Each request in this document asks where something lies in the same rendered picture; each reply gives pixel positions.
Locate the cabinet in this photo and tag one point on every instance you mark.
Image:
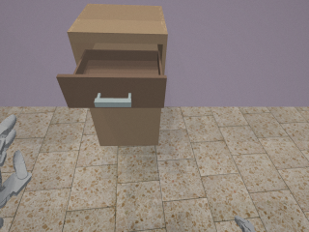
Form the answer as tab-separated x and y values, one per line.
122	27

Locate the handle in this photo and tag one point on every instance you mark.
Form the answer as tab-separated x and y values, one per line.
112	102

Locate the robot left hand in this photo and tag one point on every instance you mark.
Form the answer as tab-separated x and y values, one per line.
18	180

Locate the drawer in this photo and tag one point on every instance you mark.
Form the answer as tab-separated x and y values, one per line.
114	73

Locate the robot right hand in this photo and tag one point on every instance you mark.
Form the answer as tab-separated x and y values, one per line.
244	225

